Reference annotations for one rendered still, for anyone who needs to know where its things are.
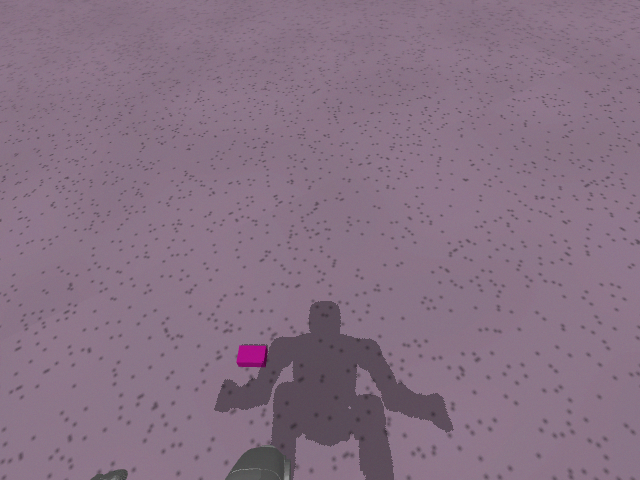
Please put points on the small box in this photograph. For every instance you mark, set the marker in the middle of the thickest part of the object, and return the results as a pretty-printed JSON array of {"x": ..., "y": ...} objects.
[{"x": 252, "y": 356}]

